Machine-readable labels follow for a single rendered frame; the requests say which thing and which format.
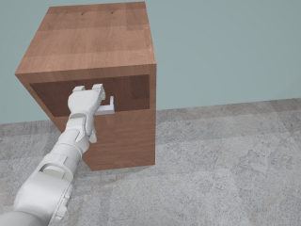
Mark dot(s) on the handle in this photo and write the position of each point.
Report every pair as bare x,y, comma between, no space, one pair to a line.
106,109

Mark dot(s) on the drawer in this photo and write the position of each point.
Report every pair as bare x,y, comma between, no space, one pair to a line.
130,92

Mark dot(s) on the left robot upper arm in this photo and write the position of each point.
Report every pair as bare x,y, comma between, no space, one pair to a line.
45,200

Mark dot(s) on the cabinet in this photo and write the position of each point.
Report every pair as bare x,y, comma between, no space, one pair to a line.
98,41

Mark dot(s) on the robot left hand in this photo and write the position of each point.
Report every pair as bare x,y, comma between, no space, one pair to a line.
87,100

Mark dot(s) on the robot left forearm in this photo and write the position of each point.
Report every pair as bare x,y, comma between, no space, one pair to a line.
64,158

